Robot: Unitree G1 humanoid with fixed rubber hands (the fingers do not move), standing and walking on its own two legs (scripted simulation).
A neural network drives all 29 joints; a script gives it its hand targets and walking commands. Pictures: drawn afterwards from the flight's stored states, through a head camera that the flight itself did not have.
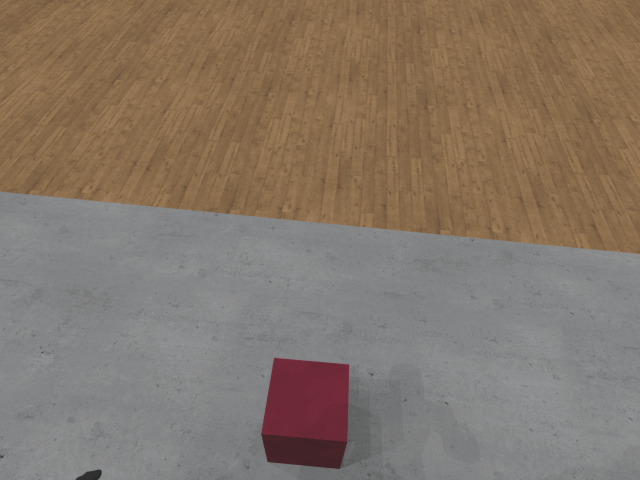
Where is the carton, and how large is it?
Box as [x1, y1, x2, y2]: [261, 358, 348, 468]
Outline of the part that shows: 274,358 261,432 267,460 272,462 339,468 346,444 347,433 348,364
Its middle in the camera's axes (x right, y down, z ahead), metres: -0.03 +0.48 +1.10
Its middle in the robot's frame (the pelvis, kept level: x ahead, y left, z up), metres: +0.45 +0.03 -0.66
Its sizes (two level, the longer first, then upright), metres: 0.210 0.200 0.250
